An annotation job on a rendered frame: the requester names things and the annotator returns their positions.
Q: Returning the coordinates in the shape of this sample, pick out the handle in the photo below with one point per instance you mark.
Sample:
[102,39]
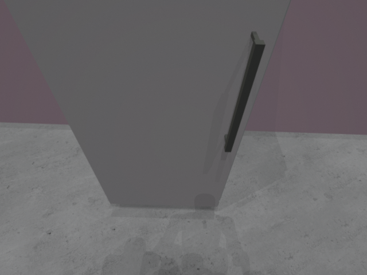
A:
[248,79]

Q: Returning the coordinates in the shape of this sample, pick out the fridge door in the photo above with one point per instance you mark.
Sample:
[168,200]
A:
[149,87]

